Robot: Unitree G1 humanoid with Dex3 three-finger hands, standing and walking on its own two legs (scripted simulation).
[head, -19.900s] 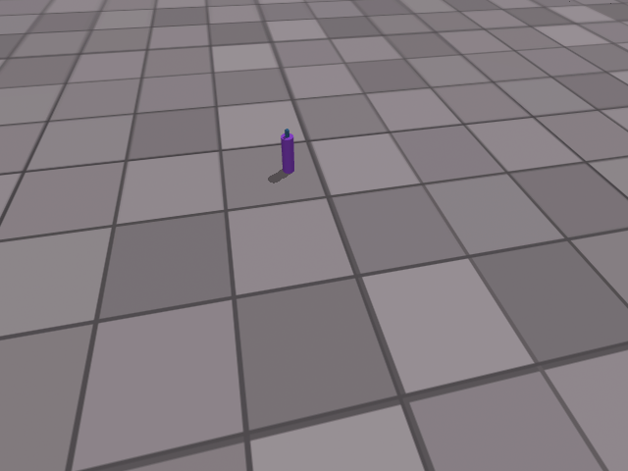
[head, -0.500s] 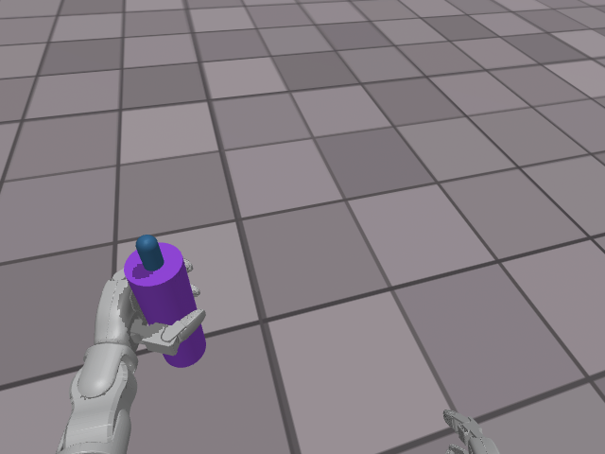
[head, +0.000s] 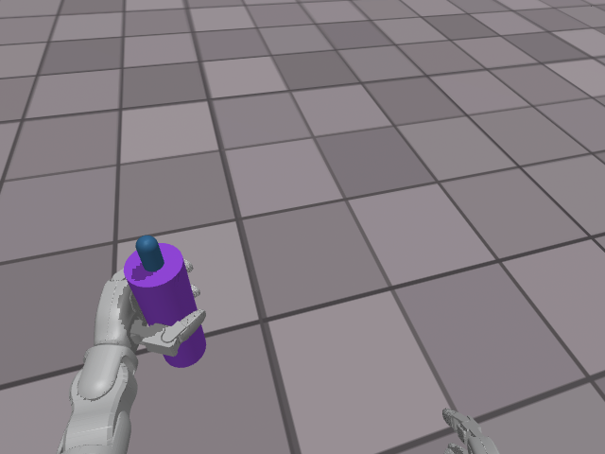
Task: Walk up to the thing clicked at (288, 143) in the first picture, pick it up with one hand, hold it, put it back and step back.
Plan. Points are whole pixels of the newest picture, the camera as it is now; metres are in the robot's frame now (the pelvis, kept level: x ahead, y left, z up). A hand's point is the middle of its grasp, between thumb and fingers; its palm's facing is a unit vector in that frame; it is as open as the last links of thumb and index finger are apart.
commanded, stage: hold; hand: left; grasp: from the side
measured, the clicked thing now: (168, 303) +0.32 +0.17 +0.04
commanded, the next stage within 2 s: crouch in 0.22 s
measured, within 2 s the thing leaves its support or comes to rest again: neither
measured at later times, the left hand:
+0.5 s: hand (173, 309) +0.32 +0.17 +0.03, palm faces +0.00 -1.00 -0.02, open 8.9 cm
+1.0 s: hand (199, 355) +0.34 +0.17 -0.19, palm faces -0.01 -1.00 -0.02, open 8.9 cm
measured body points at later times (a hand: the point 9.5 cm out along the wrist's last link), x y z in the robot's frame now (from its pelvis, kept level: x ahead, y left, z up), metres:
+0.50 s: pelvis +0.00 +0.00 +0.00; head +0.03 +0.01 +0.45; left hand +0.31 +0.22 +0.03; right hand +0.12 -0.25 -0.10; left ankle +0.03 +0.12 -0.70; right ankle +0.02 -0.14 -0.70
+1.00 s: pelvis -0.03 -0.01 -0.16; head +0.11 +0.03 +0.27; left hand +0.34 +0.23 -0.19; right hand +0.09 -0.27 -0.27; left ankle +0.03 +0.12 -0.70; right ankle +0.02 -0.14 -0.70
